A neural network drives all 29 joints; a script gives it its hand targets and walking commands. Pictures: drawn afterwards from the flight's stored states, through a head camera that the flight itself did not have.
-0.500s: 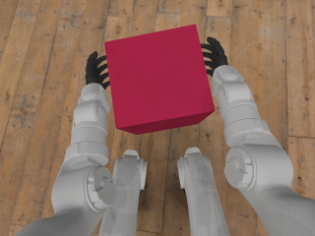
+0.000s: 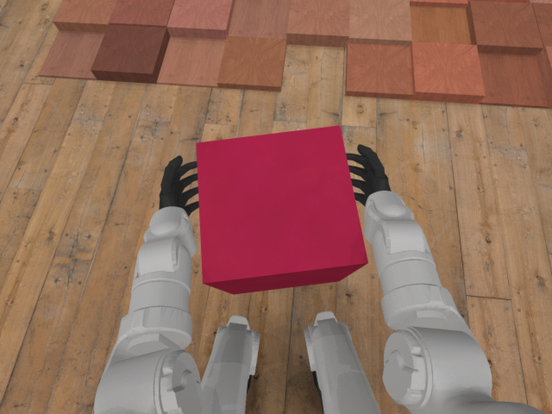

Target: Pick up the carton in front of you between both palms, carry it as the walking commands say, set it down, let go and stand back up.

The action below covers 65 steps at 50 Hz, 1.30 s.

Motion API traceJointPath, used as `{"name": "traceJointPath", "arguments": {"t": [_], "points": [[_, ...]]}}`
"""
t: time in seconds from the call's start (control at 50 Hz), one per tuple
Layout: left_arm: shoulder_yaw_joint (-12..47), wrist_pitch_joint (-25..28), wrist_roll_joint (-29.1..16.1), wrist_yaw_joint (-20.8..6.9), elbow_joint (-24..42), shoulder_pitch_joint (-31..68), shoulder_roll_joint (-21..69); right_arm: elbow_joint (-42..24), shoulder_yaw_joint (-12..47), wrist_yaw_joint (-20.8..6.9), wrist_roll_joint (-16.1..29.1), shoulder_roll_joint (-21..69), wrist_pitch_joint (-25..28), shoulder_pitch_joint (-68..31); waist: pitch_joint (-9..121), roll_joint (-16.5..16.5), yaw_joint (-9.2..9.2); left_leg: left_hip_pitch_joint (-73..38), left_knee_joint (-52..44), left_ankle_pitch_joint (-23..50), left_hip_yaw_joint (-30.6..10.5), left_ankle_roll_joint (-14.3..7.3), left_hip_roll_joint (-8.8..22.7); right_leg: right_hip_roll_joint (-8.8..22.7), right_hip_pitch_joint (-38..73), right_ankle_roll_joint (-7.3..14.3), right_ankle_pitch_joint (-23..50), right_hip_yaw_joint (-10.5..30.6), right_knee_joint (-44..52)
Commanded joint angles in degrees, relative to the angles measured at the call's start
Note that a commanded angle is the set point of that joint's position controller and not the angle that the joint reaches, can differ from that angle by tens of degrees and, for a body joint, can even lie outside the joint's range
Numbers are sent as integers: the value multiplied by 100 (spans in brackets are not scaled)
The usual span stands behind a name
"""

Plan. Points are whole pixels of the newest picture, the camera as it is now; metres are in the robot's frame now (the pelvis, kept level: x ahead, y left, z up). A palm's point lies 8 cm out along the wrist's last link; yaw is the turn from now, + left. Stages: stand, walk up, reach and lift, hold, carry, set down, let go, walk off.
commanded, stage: reach and lift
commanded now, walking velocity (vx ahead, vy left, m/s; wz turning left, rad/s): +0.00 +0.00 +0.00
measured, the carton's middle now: (278, 222) +0.42 +0.00 -0.12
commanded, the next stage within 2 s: hold in 1.82 s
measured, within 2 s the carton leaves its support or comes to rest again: neither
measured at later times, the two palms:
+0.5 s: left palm (123, 186) +0.38 +0.15 +0.12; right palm (418, 180) +0.38 -0.15 +0.11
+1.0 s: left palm (50, 154) +0.36 +0.15 +0.22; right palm (477, 151) +0.35 -0.15 +0.21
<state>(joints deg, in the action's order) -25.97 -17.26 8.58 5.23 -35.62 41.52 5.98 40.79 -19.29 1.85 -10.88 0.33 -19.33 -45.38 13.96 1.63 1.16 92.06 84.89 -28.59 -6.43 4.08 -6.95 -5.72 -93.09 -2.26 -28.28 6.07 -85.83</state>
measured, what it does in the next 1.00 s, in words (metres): rises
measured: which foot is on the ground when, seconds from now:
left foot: down 0.00-1.00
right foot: down 0.00-1.00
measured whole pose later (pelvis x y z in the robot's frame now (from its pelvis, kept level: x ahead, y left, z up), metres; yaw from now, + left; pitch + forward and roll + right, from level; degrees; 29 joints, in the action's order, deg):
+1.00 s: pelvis +0.06 +0.01 +0.19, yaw -1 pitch -3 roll +0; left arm -18.7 -33.0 17.7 0.2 -26.1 18.8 9.7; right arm 24.3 -16.6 0.5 -17.8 9.4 -35.3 -17.7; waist 2.5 1.2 -0.1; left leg 10.5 26.2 -13.0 -8.8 0.7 -2.8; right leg -2.7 -10.7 -0.8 -12.4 8.1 -25.8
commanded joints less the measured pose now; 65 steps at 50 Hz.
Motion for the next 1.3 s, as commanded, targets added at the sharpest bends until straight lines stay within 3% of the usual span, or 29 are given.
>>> {"name": "traceJointPath", "arguments": {"t": [0.0, 0.04, 0.08, 0.12, 0.14, 0.22, 0.24, 0.28, 0.32, 0.34, 0.42, 0.48, 0.5, 0.52, 0.58, 0.6, 0.62, 0.68, 0.74, 0.9, 1.0, 1.02, 1.04, 1.12, 1.14, 1.2, 1.22, 1.24, 1.28], "points": [[3527, -39, -628, -1463, -325, 3348, 5975, 20, 2947, -1350, 795, 6442, 176, -2902, 4282, -327, -60, -2440, -1320, 934, 808, -141, -390, -351, 3483, 96, 1186, -625, 1479], [3440, -18, -580, -1456, -506, 2952, 5994, 17, 2864, -1332, 677, 6354, 208, -2687, 3861, -378, -178, -2693, -1616, 954, 708, -164, -376, -324, 3569, 53, 1242, -633, 1703], [3325, 16, -518, -1460, -590, 2685, 5887, 81, 2840, -1336, 693, 6252, 260, -2493, 3691, -364, -15, -2926, -1869, 950, 671, -180, -341, -285, 3791, 105, 1201, -546, 1960], [3322, 13, -492, -1469, -687, 2548, 6040, -55, 2770, -1328, 680, 6133, 334, -2475, 3450, -74, -143, -3112, -2109, 952, 638, -148, -318, -271, 4120, 172, 1269, -450, 2207], [3392, 83, -499, -1480, -440, 2525, 5988, 4, 2858, -1310, 647, 6368, 295, -2272, 3576, -300, -81, -3379, -2213, 1084, 597, -203, -312, -273, 4237, 104, 1373, -493, 2288], [3540, 123, -379, -1491, -434, 1937, 5886, -348, 3173, -1321, 776, 6454, 377, -1917, 3347, -257, 107, -4076, -2688, 1474, 483, -221, -229, -247, 4809, 96, 1728, -385, 2717], [3648, 128, -448, -1496, -294, 1813, 5936, -356, 3136, -1278, 648, 6406, 379, -1581, 3353, -391, -129, -4281, -2760, 1684, 442, -222, -219, -208, 4958, 110, 1958, -370, 2881], [3701, 76, -451, -1529, -385, 1437, 6118, -482, 3165, -1272, 703, 6396, 372, -1262, 3242, -207, -216, -4688, -3056, 1740, 362, -229, -173, -172, 5380, 114, 2008, -324, 3155], [3731, 70, -430, -1564, -321, 1260, 5990, -566, 3260, -1238, 688, 6341, 348, -1216, 2852, -294, -175, -4830, -3265, 1851, 327, -263, -127, -157, 5641, 137, 2099, -239, 3449], [3749, 21, -290, -1547, -361, 1060, 5986, -500, 3246, -1275, 606, 6246, 319, -1071, 2679, -141, 12, -5012, -3440, 1929, 314, -272, -131, -167, 5546, 138, 2089, -268, 3552], [3847, -31, -266, -1545, -168, 559, 6073, -808, 3359, -1326, 644, 6244, 274, -564, 2410, -99, -151, -5892, -4024, 2431, 151, -255, -43, -146, 6128, 189, 2463, -258, 4092], [3932, -101, -311, -1568, -70, 345, 6136, -925, 3551, -1341, 652, 6226, 173, -324, 2213, -11, -104, -6179, -4433, 2650, 174, -216, -55, -102, 6774, 199, 2841, -162, 4523], [4103, -130, -416, -1572, 103, 159, 6007, -1095, 3598, -1377, 768, 6311, 143, -149, 2300, -209, -247, -6576, -4570, 2894, 58, -243, 18, -101, 6872, 140, 2951, -209, 4622], [4103, -174, -381, -1576, 74, 61, 5946, -1086, 3670, -1367, 790, 6280, 75, -136, 2061, -184, -89, -6574, -4715, 2849, 77, -241, 25, -78, 7099, 136, 3006, -182, 4753], [4188, -405, -425, -1631, 239, 6, 5976, -1329, 3709, -1383, 765, 6224, -111, -10, 1790, -181, -223, -7099, -5108, 2833, 108, -265, 67, -47, 7493, 137, 3001, -142, 5138], [4163, -506, -402, -1656, 327, -173, 6017, -1358, 3819, -1404, 827, 6273, -254, 52, 1640, -93, 48, -7161, -5233, 2876, 103, -264, 52, -18, 7766, 156, 3009, -129, 5263], [4215, -607, -497, -1682, 306, -235, 6156, -1552, 3853, -1415, 913, 6206, -312, -56, 1548, -223, -125, -7337, -5337, 2893, 68, -270, 92, -9, 7950, 146, 3044, -152, 5380], [4379, -880, -532, -1741, 676, -248, 6054, -1677, 3819, -1489, 926, 6199, -629, 211, 1079, -87, -218, -7778, -5724, 2956, 57, -291, 148, -13, 8205, 129, 3054, -171, 5721], [4304, -1200, -528, -1802, 785, -609, 5968, -1841, 3797, -1498, 952, 6308, -972, 527, 588, -55, -143, -7941, -6045, 2947, 87, -289, 149, 19, 8554, 140, 2982, -124, 6091], [3739, -1610, -306, -1999, 593, 109, 5690, -1460, 3108, -1574, 603, 6209, -1422, 83, -520, 2, -115, -8028, -6473, 1646, 190, -339, 200, 79, 8570, 227, 1762, -213, 6488], [3598, -1538, -298, -2062, 612, 510, 5918, -1644, 3171, -1656, 626, 6354, -1364, -442, -209, -106, -168, -7969, -6421, 1633, 236, -356, 189, 41, 8714, 199, 1816, -243, 6407], [3614, -1509, -270, -2064, 620, 703, 5855, -1544, 3169, -1659, 682, 6400, -1323, -751, -68, -121, 11, -7993, -6352, 1778, 209, -377, 193, 60, 8816, 186, 1924, -252, 6366], [3653, -1525, -303, -2051, 532, 762, 5951, -1522, 3178, -1655, 659, 6409, -1314, -654, 121, -123, -142, -8211, -6319, 1670, 215, -374, 214, 103, 8805, 206, 1802, -250, 6368], [3733, -1583, -274, -2090, 700, 538, 5898, -1798, 3307, -1655, 680, 6488, -1382, -573, 75, -116, -121, -8246, -6408, 1999, 214, -371, 203, 49, 8742, 161, 2166, -261, 6395], [3809, -1594, -338, -2101, 872, 741, 5849, -1708, 3256, -1637, 657, 6460, -1411, -389, 273, -10, -253, -8316, -6364, 2111, 238, -307, 153, 54, 9036, 194, 2340, -239, 6456], [3753, -1646, -332, -2068, 789, 455, 5855, -1879, 3342, -1628, 694, 6380, -1451, -380, 170, -93, -212, -8473, -6453, 2272, 259, -303, 101, 16, 8904, 144, 2416, -294, 6511], [3792, -1668, -310, -2039, 935, 346, 5806, -1856, 3287, -1621, 677, 6367, -1493, -306, 112, -191, -58, -8399, -6481, 2231, 208, -333, 164, 3, 9076, 134, 2346, -298, 6469], [3738, -1702, -298, -2052, 820, 319, 5829, -1881, 3219, -1618, 602, 6288, -1508, -164, 88, -128, -299, -8417, -6502, 2161, 250, -295, 125, 47, 9097, 179, 2349, -239, 6565], [3839, -1715, -324, -2063, 843, 279, 5777, -1918, 3315, -1604, 766, 6387, -1522, -282, -34, -80, -88, -8371, -6534, 2136, 246, -331, 131, 63, 9140, 141, 2374, -250, 6552]]}}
